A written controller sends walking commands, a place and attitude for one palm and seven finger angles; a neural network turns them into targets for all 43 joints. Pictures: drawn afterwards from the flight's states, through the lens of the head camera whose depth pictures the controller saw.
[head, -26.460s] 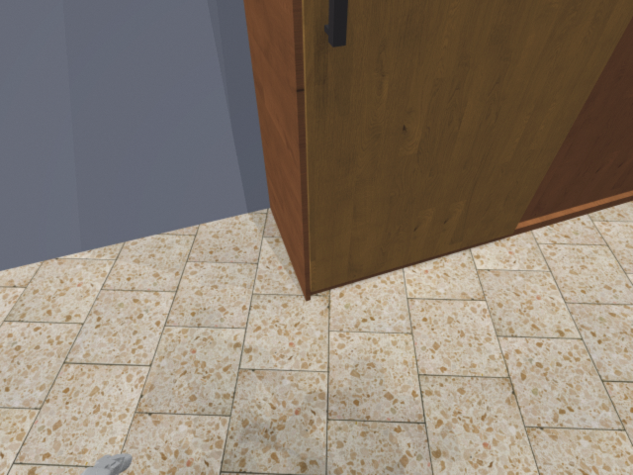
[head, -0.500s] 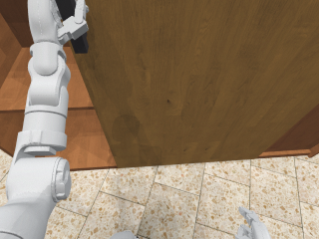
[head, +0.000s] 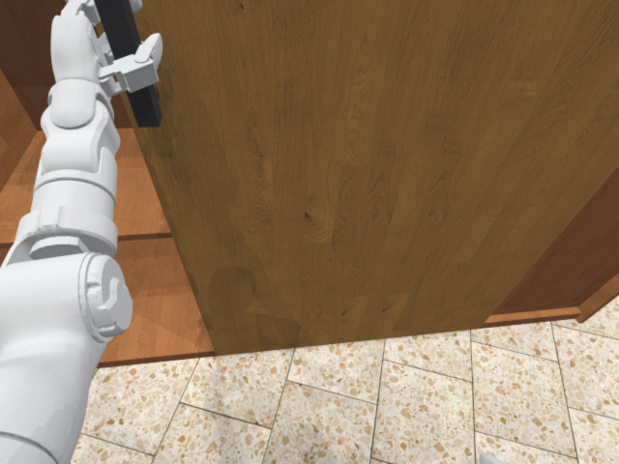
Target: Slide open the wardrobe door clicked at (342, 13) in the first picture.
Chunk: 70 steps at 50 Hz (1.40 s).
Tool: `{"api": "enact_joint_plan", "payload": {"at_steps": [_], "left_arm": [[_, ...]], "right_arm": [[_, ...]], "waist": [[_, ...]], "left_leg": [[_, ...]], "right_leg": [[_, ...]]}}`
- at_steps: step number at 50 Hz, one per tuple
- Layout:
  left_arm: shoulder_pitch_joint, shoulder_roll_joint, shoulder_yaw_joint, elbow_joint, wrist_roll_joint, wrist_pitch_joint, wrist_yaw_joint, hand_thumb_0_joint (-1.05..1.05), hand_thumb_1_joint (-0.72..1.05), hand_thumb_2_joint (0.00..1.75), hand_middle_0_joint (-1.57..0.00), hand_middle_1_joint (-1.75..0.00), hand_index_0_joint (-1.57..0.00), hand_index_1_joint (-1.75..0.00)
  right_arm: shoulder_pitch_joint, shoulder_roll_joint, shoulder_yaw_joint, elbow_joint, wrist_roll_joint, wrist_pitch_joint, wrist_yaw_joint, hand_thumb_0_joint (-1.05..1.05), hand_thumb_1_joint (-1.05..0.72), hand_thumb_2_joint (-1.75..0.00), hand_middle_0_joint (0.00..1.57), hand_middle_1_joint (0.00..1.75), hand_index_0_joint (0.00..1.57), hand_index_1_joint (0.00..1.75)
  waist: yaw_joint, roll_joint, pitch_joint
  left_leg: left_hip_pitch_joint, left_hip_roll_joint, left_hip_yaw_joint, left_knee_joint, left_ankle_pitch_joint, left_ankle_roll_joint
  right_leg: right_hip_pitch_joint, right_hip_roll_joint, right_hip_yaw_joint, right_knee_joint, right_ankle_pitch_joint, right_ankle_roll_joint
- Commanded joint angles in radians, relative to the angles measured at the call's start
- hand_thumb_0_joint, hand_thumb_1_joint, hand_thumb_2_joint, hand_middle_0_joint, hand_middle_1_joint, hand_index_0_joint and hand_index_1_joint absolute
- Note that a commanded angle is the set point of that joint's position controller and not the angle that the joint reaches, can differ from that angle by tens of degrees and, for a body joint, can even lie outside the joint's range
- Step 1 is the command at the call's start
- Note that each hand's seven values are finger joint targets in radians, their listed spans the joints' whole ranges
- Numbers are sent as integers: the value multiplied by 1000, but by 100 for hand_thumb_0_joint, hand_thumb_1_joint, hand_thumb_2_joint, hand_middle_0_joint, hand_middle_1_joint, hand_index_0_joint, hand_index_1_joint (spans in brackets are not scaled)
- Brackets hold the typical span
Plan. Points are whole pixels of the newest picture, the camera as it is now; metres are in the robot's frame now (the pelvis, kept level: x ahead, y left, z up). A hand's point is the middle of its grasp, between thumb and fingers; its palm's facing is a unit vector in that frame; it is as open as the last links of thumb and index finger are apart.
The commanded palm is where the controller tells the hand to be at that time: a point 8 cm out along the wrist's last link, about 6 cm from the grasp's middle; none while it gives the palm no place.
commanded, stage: loosen the grip on the handle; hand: left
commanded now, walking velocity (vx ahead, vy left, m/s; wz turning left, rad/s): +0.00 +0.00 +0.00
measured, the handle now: (132, 43) +0.52 +0.21 +0.28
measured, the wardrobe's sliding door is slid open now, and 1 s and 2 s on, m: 0.46 0.46 0.46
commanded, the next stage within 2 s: slip the hand off the handle in 0.46 s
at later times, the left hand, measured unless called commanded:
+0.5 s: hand (145, 63) +0.49 +0.19 +0.27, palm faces +0.22 -0.97 -0.09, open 14.3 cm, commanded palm +0.46 +0.24 +0.26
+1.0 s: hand (105, 63) +0.48 +0.23 +0.27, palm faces +0.25 -0.96 -0.09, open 14.7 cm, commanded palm +0.45 +0.30 +0.26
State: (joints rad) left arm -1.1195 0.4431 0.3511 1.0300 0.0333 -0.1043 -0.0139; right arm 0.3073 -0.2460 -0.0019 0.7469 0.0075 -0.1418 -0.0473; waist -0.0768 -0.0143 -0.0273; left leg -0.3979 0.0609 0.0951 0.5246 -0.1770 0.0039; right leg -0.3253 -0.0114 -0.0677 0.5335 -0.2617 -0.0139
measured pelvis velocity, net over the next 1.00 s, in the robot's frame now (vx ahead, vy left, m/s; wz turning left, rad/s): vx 0.03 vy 0.00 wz -0.04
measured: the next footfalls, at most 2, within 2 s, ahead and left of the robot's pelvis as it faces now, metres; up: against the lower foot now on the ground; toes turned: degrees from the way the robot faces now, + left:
none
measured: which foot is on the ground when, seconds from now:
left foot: down 0.00-1.00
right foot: down 0.00-1.00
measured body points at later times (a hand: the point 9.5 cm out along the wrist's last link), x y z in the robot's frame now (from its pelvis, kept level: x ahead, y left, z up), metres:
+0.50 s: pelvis +0.00 +0.00 +0.00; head +0.03 +0.00 +0.45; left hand +0.47 +0.24 +0.28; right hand +0.03 -0.27 -0.11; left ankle +0.06 +0.12 -0.73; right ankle +0.01 -0.11 -0.73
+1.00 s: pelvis +0.03 +0.00 +0.00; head +0.04 -0.01 +0.45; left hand +0.46 +0.28 +0.28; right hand +0.11 -0.27 -0.10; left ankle +0.06 +0.12 -0.73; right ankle +0.01 -0.11 -0.73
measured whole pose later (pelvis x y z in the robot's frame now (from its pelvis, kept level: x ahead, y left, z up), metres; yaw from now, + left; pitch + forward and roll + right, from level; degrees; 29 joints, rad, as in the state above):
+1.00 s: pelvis +0.03 +0.00 +0.00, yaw -2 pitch +4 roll +0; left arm -0.85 0.53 0.42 0.76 -0.05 -0.11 -0.09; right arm 0.32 -0.26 0.02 0.68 0.04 -0.10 -0.08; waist -0.06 0.01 -0.05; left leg -0.35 0.06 0.10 0.51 -0.22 0.00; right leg -0.29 0.01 -0.03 0.50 -0.28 -0.01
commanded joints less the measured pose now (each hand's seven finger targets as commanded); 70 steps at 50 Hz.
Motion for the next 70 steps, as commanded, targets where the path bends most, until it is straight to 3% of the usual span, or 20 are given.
{"api": "enact_joint_plan", "payload": {"at_steps": [1,2,6,12,13,14,15,17,21,23,27,37,40,43,51,57,59,62,66,70], "left_arm": [[-479,159,-57,-190,13,-156,71,0,5,49,-45,-140,-45,-140],[-471,136,-85,-165,14,-177,75,0,-7,43,-45,-140,-45,-140],[-495,191,-91,-155,-1,-184,55,0,-55,20,-42,-137,-42,-137],[-486,257,-33,-180,-48,-183,36,0,-55,20,-34,-127,-34,-127],[-518,266,-41,-224,-45,-186,37,0,-55,20,-33,-125,-33,-125],[-559,384,26,-320,-26,-191,42,0,-55,20,-32,-123,-32,-123],[-574,355,-7,-332,-16,-182,45,0,-55,20,-30,-122,-30,-122],[-520,279,-41,-314,-34,-167,44,0,-55,20,-28,-118,-28,-118],[-481,254,-50,-332,-47,-137,44,0,-55,20,-25,-115,-25,-115],[-448,294,4,-383,-58,-133,47,0,-55,20,-25,-115,-25,-115],[-394,242,-21,-397,-76,-112,39,0,-55,20,-25,-115,-25,-115],[-259,405,127,-445,-81,-94,23,0,-55,20,-25,-115,-25,-115],[-261,391,100,-456,-76,-78,5,0,-55,20,-25,-115,-25,-115],[-219,461,164,-485,-84,-72,-5,0,-55,20,-25,-115,-25,-115],[-184,487,160,-462,-102,-60,-95,0,-55,20,-25,-115,-25,-115],[-241,422,76,-452,-144,-90,-181,0,-55,20,-25,-115,-25,-115],[-192,387,59,-507,-164,-88,-202,0,-55,20,-25,-115,-25,-115],[-76,351,72,-574,-210,-71,-215,0,-55,20,-25,-115,-25,-115],[34,381,148,-713,-228,-13,-184,0,-55,20,-25,-115,-25,-115],[107,372,175,-863,-221,26,-131,0,-55,20,-25,-115,-25,-115]], "right_arm": [[50,-165,-57,-86,-13,-81,14,0,-90,-90,20,30,20,30],[46,-172,-57,-89,-12,-84,18,0,-90,-90,20,30,20,30],[41,-196,-51,-95,8,-93,21,0,-90,-90,20,30,20,30],[63,-206,-51,-94,13,-98,2,0,-90,-90,20,30,20,30],[63,-205,-50,-93,12,-99,2,0,-90,-90,20,30,20,30],[61,-209,-55,-98,13,-101,-1,0,-90,-90,20,30,20,30],[55,-194,-52,-102,13,-100,-5,0,-90,-90,20,30,20,30],[72,-187,-50,-96,15,-103,-8,0,-90,-90,20,30,20,30],[80,-188,-52,-75,18,-100,-13,0,-90,-90,20,30,20,30],[82,-191,-54,-82,14,-99,-15,0,-90,-90,20,30,20,30],[67,-177,-44,-93,19,-89,-17,0,-90,-90,20,30,20,30],[34,-173,-36,-140,23,-42,-31,0,-90,-90,20,30,20,30],[20,-165,-32,-152,29,-27,-34,0,-90,-90,20,30,20,30],[18,-168,-33,-164,30,-15,-42,0,-90,-90,20,30,20,30],[38,-180,-40,-166,38,8,-51,0,-90,-90,20,30,20,30],[70,-187,-42,-153,41,10,-61,0,-90,-90,20,30,20,30],[60,-185,-44,-161,43,9,-57,0,-90,-90,20,30,20,30],[40,-184,-41,-178,45,5,-56,0,-90,-90,20,30,20,30],[-9,-180,-37,-203,47,2,-47,0,-90,-90,20,30,20,30],[-55,-166,-29,-224,46,-7,-43,0,-90,-90,20,30,20,30]], "waist": [[-38,21,-237],[-56,-42,-189],[-49,27,-218],[-32,-23,-260],[-36,21,-292],[-4,86,-374],[-18,123,-380],[-26,42,-311],[-29,52,-276],[0,48,-330],[4,37,-297],[50,-20,-327],[40,2,-305],[64,19,-338],[34,27,-310],[-5,83,-311],[14,137,-355],[45,116,-352],[87,108,-337],[99,72,-325]], "left_leg": [[237,-12,-74,-62,5,24],[198,-10,-82,-67,-65,29],[167,-33,-80,-75,-215,25],[131,-37,-79,-58,-215,35],[143,-40,-74,-58,-203,35],[186,-35,-74,-59,-177,32],[200,-36,-72,-58,-161,32],[190,-29,-82,-61,-143,37],[208,-31,-74,-58,-79,36],[237,-31,-75,-52,5,38],[242,-33,-72,-50,61,41],[216,-38,-55,-45,139,46],[208,-40,-48,-50,126,43],[210,-41,-43,-46,165,43],[215,-43,-41,-33,160,47],[274,-45,-64,-11,166,52],[319,-44,-75,-10,190,46],[328,-42,-85,-10,233,47],[309,-39,-92,-23,235,41],[300,-36,-87,-35,244,39]], "right_leg": [[-119,16,36,-93,46,-20],[-129,12,30,-103,9,-16],[-147,9,62,-92,-101,-15],[-104,9,78,-102,-126,-8],[-98,12,84,-96,-117,-6],[-64,11,88,-87,-95,-11],[-64,13,87,-84,-77,-12],[-69,15,72,-101,-54,-10],[-71,20,67,-114,-1,-7],[-26,21,65,-108,62,-9],[-8,20,58,-111,118,-8],[90,13,64,-95,231,0],[82,11,67,-99,236,4],[121,9,72,-93,280,3],[85,14,71,-98,293,9],[8,25,55,-107,254,3],[5,29,55,-99,261,-3],[26,31,38,-91,280,-10],[48,31,31,-79,276,-11],[76,30,26,-74,282,-7]]}}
